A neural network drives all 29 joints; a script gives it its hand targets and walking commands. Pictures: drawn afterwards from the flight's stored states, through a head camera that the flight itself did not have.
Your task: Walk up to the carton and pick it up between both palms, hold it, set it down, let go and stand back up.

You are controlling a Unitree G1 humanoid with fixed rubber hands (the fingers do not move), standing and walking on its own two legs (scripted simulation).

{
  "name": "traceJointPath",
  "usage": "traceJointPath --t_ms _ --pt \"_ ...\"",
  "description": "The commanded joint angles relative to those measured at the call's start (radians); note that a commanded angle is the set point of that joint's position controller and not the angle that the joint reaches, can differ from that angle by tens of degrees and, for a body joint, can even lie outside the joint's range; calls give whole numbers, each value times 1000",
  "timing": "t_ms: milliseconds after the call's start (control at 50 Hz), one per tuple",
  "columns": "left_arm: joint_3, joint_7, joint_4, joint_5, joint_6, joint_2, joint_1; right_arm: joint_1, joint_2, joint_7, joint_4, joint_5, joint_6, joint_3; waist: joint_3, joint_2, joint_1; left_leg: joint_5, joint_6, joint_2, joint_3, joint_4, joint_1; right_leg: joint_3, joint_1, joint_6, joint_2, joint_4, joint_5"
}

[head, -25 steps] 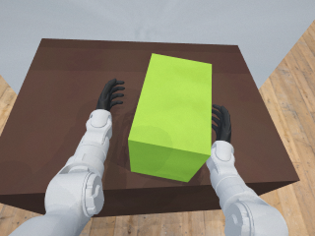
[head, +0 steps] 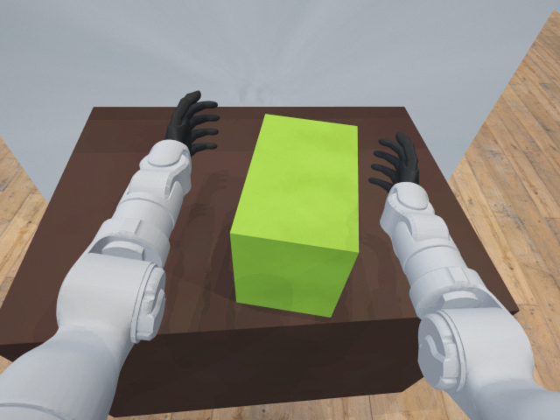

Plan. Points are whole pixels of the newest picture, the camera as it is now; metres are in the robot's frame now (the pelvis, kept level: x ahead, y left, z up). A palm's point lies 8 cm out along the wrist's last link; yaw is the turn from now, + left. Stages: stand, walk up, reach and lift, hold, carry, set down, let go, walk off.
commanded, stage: set down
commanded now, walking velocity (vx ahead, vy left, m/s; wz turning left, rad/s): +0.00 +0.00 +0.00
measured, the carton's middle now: (297, 213) +0.47 -0.02 +0.00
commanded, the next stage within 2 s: none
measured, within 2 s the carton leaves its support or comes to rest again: neither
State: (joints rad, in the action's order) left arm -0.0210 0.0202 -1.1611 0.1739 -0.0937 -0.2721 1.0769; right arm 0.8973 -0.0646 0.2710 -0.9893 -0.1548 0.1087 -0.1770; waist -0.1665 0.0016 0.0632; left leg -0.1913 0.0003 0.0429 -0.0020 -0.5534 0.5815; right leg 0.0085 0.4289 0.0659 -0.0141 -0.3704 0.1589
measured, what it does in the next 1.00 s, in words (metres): stands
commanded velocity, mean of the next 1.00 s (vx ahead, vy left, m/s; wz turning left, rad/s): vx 0.00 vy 0.00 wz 0.00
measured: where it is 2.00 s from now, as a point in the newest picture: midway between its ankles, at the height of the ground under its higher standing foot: outside the picture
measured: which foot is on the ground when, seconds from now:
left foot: down 0.00-1.00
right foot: down 0.00-1.00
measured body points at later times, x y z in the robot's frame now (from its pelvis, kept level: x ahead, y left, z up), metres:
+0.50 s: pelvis +0.00 -0.01 +0.01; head +0.05 +0.01 +0.45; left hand +0.44 +0.15 +0.08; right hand +0.41 -0.16 +0.09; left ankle +0.04 +0.10 -0.73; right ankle +0.01 -0.17 -0.73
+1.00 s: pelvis -0.02 -0.02 +0.01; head +0.01 +0.02 +0.45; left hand +0.39 +0.19 +0.06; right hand +0.36 -0.13 +0.08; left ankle +0.04 +0.10 -0.73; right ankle +0.01 -0.17 -0.73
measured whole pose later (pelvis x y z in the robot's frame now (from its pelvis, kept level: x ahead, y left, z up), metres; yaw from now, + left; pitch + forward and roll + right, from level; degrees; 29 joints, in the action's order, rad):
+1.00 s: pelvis -0.02 -0.02 +0.01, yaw +1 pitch +6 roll -2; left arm -0.02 -0.06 -0.75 0.18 -0.17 -0.33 0.60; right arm 0.53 0.11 0.39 -0.60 -0.23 0.09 -0.02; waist -0.04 -0.05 0.07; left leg -0.13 0.00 0.04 0.00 -0.47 0.44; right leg 0.01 0.32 0.05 -0.01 -0.36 0.14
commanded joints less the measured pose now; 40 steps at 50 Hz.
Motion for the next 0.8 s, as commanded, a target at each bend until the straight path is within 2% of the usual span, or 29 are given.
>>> traceJointPath --t_ms 0,40,60,120,180,200,220,260,280,300,320,340,360,380,420,440,480,520,540,580,600,620,640,660,700,720,740,760,780 --pt "163 4 45 154 8 -94 649 682 -157 38 186 -33 13 -20 -471 94 150 -100 -67 -9 6 111 -491 -101 -9 -63 61 43 23" --pt "158 10 101 138 -12 -77 581 621 -163 46 221 -39 10 -27 -520 101 163 0 -78 -13 0 105 -537 -102 -53 -65 72 33 -75" --pt "129 13 83 122 -17 -100 614 666 -165 59 235 -34 9 -37 -547 89 146 69 -78 -25 21 83 -518 -104 -70 -58 71 25 -119" --pt "86 7 141 64 -56 -103 589 602 -141 80 232 -39 7 -24 -585 113 142 258 -97 -31 38 45 -594 -109 -90 -49 87 16 -244" --pt "-11 5 291 -13 -98 -115 483 498 -102 92 331 -98 -21 59 -664 128 77 523 -101 -41 53 1 -689 -104 -192 -42 100 -1 -428" --pt "-23 -1 358 -24 -104 -108 432 445 -85 94 351 -125 -31 82 -678 115 70 594 -105 -40 50 -10 -729 -103 -227 -31 109 -6 -480" --pt "-60 -6 458 -51 -115 -88 343 330 -53 102 387 -136 -52 118 -711 126 44 711 -112 -44 53 -24 -786 -105 -272 -24 114 -7 -567" --pt "-127 -24 566 -91 -126 -110 271 232 -15 114 471 -175 -88 190 -717 114 -4 825 -104 -54 61 -40 -804 -83 -338 -5 115 -24 -706" --pt "-151 -34 616 -110 -145 -112 203 143 4 119 470 -182 -100 212 -674 105 -6 849 -106 -55 70 -36 -808 -84 -368 6 113 -33 -758" --pt "-191 -47 613 -135 -161 -130 165 109 25 127 475 -196 -105 245 -614 102 -46 800 -91 -62 76 -20 -778 -75 -393 12 109 -25 -761" --pt "-205 -58 652 -137 -176 -153 144 77 -4 131 498 -197 -106 254 -583 83 -51 774 -86 -66 82 -5 -757 -71 -420 25 104 -27 -762" --pt "-213 -60 673 -124 -185 -212 241 161 -35 140 547 -174 -95 212 -574 75 -42 686 -80 -71 95 17 -708 -70 -408 32 103 -20 -702" --pt "-216 -62 686 -126 -182 -207 199 101 -28 140 556 -158 -100 223 -516 77 -41 630 -76 -66 89 42 -702 -79 -404 36 101 -6 -634" --pt "-205 -59 781 -110 -180 -221 227 116 -46 138 621 -152 -98 203 -562 85 -30 626 -84 -64 89 43 -725 -85 -371 35 108 1 -590" --pt "-195 -54 858 -88 -164 -224 217 118 -45 136 726 -140 -108 200 -582 105 -46 621 -89 -64 83 45 -715 -86 -334 24 105 4 -539" --pt "-200 -55 877 -92 -159 -205 115 10 -24 135 735 -134 -116 210 -571 92 -49 651 -89 -67 83 37 -728 -90 -352 19 105 9 -561" --pt "-202 -60 945 -69 -140 -220 105 -4 -6 133 817 -122 -124 217 -598 91 -62 621 -76 -72 83 44 -711 -80 -353 16 91 -1 -554" --pt "-176 -67 896 -42 -125 -232 106 -35 -7 127 806 -98 -105 205 -554 95 -55 495 -58 -75 86 76 -658 -77 -323 12 82 17 -427" --pt "-168 -73 839 -38 -125 -230 51 -84 12 127 802 -83 -94 207 -505 61 -44 431 -45 -72 83 93 -643 -73 -334 11 79 28 -376" --pt "-134 -81 722 12 -106 -251 137 38 1 118 799 -61 -58 171 -435 35 -39 204 -23 -69 83 136 -543 -65 -289 5 67 41 -145" --pt "-135 -73 709 24 -83 -263 97 11 39 111 809 -61 -45 191 -411 6 -68 108 0 -69 89 165 -520 -58 -304 -5 59 46 -61" --pt "-108 -73 672 38 -79 -239 99 36 46 111 807 -43 -44 170 -404 -2 -50 44 7 -66 88 181 -500 -58 -288 -14 56 43 -15" --pt "-81 -70 625 60 -74 -234 95 42 39 105 773 -58 -31 181 -367 15 -52 -20 5 -56 82 192 -476 -58 -257 -19 51 45 48" --pt "-79 -73 571 74 -59 -223 76 37 56 99 753 -47 -25 170 -331 -14 -56 -78 13 -58 81 198 -460 -63 -251 -19 50 50 99" --pt "-32 -70 531 102 -34 -225 149 128 61 93 763 -37 -19 135 -350 15 -39 -149 16 -52 77 197 -439 -62 -194 -31 49 46 174" --pt "-23 -65 531 106 -16 -216 127 108 67 88 761 -21 -16 125 -350 30 -53 -175 11 -44 67 205 -451 -77 -184 -37 52 49 191" --pt "-8 -70 505 87 -27 -176 9 -33 94 92 701 -23 -21 154 -301 31 -34 -141 10 -45 60 203 -494 -77 -203 -42 51 62 141" --pt "6 -78 459 96 -26 -177 64 59 76 93 711 -24 -21 155 -310 29 -41 -167 7 -39 53 204 -480 -77 -197 -42 50 52 156" --pt "4 -80 458 91 -24 -178 69 37 88 102 698 -9 -19 139 -310 29 -34 -186 8 -42 62 207 -476 -72 -199 -42 51 61 165"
